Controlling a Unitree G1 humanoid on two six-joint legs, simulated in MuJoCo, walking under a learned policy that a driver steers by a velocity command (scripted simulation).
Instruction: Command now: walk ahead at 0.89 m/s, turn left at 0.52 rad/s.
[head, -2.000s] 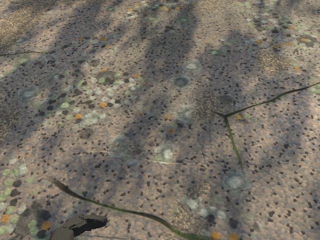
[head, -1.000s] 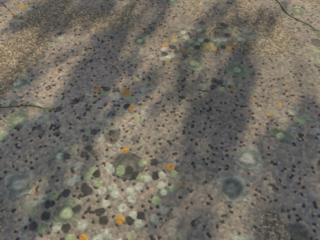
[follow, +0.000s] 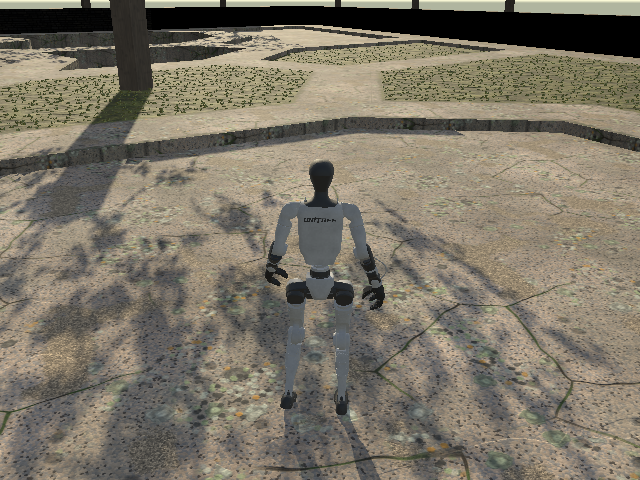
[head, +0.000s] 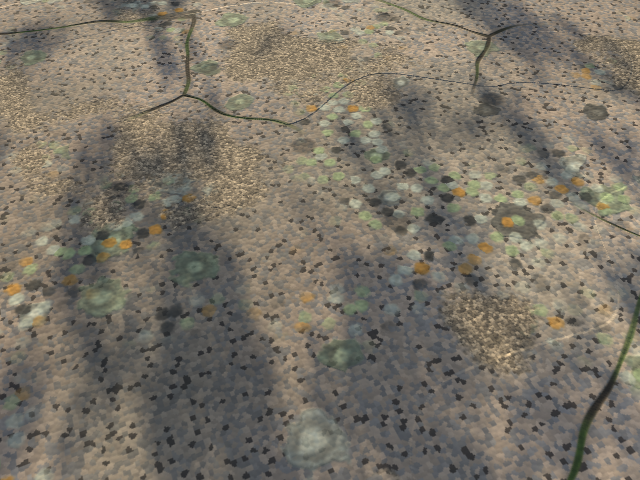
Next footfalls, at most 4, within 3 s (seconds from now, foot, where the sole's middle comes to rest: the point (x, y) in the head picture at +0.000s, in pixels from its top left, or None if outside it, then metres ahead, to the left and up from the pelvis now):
0.38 left None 0.40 0.13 -0.77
0.82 right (232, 342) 0.87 0.22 -0.77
1.24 left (157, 228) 1.26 0.46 -0.77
1.62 right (239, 144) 1.62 0.25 -0.77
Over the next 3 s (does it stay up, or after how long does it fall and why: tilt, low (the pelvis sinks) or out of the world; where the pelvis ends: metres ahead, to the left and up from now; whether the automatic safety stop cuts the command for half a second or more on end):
stays up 2.68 0.79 -0.01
